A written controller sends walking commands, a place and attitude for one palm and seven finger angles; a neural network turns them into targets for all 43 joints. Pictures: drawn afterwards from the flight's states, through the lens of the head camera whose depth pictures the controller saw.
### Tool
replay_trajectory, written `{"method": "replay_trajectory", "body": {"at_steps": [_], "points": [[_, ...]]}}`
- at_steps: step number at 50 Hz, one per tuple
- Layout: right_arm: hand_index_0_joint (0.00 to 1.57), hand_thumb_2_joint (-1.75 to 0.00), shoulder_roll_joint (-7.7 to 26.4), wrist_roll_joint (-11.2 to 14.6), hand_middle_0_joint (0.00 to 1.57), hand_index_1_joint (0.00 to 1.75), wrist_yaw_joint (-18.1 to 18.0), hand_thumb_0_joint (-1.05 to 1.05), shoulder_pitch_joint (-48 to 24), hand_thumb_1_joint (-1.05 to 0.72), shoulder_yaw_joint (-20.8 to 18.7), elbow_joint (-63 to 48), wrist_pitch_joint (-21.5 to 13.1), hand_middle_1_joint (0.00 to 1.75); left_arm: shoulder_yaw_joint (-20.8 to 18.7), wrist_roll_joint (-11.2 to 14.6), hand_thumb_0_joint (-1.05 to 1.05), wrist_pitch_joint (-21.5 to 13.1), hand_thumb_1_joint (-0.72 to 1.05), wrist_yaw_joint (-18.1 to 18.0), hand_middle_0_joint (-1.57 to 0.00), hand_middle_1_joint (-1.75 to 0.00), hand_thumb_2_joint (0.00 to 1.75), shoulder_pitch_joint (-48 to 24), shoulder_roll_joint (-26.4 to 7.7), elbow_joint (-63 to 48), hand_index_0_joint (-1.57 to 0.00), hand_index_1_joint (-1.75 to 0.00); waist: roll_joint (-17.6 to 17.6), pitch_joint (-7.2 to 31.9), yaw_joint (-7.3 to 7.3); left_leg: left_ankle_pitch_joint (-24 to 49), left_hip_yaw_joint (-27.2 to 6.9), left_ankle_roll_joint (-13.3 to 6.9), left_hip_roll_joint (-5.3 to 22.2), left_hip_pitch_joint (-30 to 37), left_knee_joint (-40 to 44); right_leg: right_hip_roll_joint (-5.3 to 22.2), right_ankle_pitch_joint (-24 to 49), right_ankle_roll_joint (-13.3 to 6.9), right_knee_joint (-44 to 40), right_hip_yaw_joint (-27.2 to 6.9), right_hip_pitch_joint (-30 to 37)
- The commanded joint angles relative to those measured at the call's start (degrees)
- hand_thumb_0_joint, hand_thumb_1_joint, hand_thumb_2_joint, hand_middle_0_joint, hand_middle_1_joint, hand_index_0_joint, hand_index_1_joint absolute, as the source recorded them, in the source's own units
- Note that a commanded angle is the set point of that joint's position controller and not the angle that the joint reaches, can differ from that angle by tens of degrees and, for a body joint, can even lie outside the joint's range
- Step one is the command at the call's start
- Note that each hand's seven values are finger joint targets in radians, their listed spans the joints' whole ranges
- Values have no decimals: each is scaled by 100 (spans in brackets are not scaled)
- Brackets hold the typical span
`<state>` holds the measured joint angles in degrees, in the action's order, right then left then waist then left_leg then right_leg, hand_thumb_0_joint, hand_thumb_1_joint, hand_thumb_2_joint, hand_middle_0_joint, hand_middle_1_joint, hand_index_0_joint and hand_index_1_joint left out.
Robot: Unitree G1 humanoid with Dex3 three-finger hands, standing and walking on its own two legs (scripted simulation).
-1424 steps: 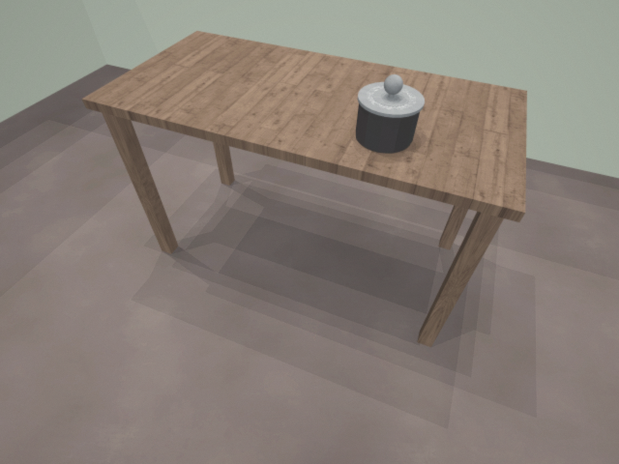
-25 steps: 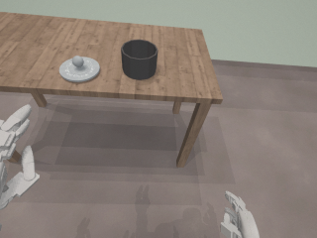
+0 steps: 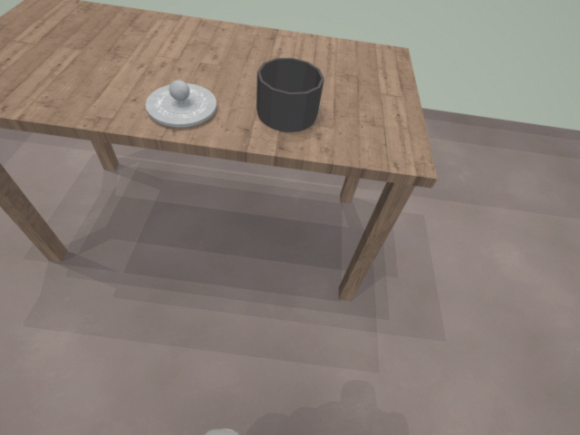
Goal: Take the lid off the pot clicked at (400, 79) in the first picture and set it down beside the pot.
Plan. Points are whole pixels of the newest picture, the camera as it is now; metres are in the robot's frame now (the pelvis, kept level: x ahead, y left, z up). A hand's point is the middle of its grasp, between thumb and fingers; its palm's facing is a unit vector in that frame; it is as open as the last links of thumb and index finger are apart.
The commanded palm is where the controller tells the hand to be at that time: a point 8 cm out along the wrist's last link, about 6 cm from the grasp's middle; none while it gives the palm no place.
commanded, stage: let the arm hang, fingers relaxed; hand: left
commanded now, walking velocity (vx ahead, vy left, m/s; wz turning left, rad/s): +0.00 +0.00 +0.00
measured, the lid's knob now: (179, 90) +0.78 +0.29 -0.01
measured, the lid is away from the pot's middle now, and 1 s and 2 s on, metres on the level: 0.25 0.25 0.25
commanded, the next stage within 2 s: look to check the result in 0.70 s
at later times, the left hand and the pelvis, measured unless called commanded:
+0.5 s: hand out of the picture +0.00 +0.16 -0.17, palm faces +0.02 -0.98 -0.18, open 7.3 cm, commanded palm none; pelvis +0.00 -0.01 +0.01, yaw -1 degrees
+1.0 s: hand out of the picture +0.01 +0.14 -0.17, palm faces +0.05 -0.98 -0.17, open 7.4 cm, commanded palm none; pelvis +0.01 -0.02 +0.01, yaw +0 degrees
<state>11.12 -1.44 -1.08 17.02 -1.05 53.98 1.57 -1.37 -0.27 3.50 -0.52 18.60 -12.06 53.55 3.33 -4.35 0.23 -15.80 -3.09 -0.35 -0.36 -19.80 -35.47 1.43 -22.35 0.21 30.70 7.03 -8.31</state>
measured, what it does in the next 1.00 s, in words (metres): stands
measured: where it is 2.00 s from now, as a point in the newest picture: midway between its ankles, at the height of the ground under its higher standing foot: outside the picture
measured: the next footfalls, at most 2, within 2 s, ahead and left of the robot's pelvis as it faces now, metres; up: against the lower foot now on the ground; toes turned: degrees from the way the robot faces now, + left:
none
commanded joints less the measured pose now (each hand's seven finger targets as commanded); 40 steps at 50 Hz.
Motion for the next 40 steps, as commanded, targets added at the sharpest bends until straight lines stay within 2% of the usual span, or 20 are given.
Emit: {"method": "replay_trajectory", "body": {"at_steps": [1,3,7,10,12,15,19,24,25,26,30,36,40], "points": [[20,-90,680,67,20,30,-103,0,33,-90,-170,-234,-117,30,-114,-8,0,-268,90,-45,-20,-30,90,156,-595,25,-20,-30,-1078,701,30,815,-677,-360,541,547,1047,269,707,-244,-704,-374,111],[20,-90,641,73,20,30,-105,0,156,-90,-183,-78,-103,30,-58,-9,0,-278,90,-51,-20,-30,90,136,-479,257,-20,-30,-714,526,54,582,-624,-343,499,499,1066,314,648,-258,-872,-408,30],[20,-90,504,69,20,30,-98,0,340,-90,-166,211,-75,30,-18,-6,0,-284,90,-86,-20,-30,90,152,-375,558,-20,-30,-440,141,80,381,-563,-320,478,433,1176,343,427,-282,-1030,-409,-178],[20,-90,429,71,20,30,-98,0,401,-90,-160,367,-74,30,4,-1,0,-305,90,-124,-20,-30,90,211,-280,730,-20,-30,-156,25,74,589,-449,-298,452,473,1109,388,573,-274,-1113,-449,-210],[20,-90,343,69,20,30,-89,0,453,-90,-146,479,-68,30,-5,-4,0,-307,90,-137,-20,-30,90,195,-284,779,-20,-30,-196,-65,95,542,-408,-277,441,456,1135,400,431,-283,-1144,-464,-286],[20,-90,278,68,20,30,-92,0,459,-90,-141,610,-79,30,-8,4,0,-323,90,-165,-20,-30,90,194,-216,853,-20,-30,-59,-121,73,751,-334,-258,421,453,1087,420,604,-279,-1145,-471,-237],[20,-90,171,66,20,30,-95,0,490,-90,-120,758,-96,30,-37,10,0,-339,90,-188,-20,-30,90,163,-176,898,-20,-30,-93,-147,67,978,-268,-235,401,416,1035,457,709,-289,-1150,-472,-163],[20,-90,92,54,20,30,-119,0,463,-90,-127,836,-118,30,-76,11,0,-340,90,-195,-20,-30,90,120,-89,919,-20,-30,-501,-184,53,1092,-287,-232,412,396,1044,428,876,-304,-1057,-470,-118],[20,-90,64,56,20,30,-125,0,499,-90,-126,853,-128,30,-94,14,0,-348,90,-194,-20,-30,90,128,-95,930,-20,-30,-531,-82,47,1166,-286,-229,422,364,1040,439,944,-304,-1044,-472,-10],[20,-90,31,60,20,30,-130,0,461,-90,-133,853,-112,30,-89,11,0,-340,90,-202,-20,-30,90,140,-86,954,-20,-30,-502,-177,38,1079,-282,-221,426,384,1039,421,874,-304,-1064,-458,-105],[20,-90,26,59,20,30,-149,0,502,-90,-135,878,-132,30,-110,20,0,-360,90,-200,-20,-30,90,126,-52,952,-20,-30,-538,55,53,1421,-230,-215,431,456,923,470,1301,-304,-1027,-481,96],[20,-90,9,80,20,30,-163,0,503,-90,-147,897,-130,30,-122,11,0,-365,90,-212,-20,-30,90,113,-25,940,-20,-30,-306,70,69,1653,-200,-214,455,568,858,465,1552,-267,-1020,-425,102],[20,-90,10,78,20,30,-172,0,496,-90,-147,916,-138,30,-126,19,0,-377,90,-222,-20,-30,90,145,15,950,-20,-30,-289,124,72,1850,-161,-213,448,610,813,491,1818,-257,-1016,-420,201]]}}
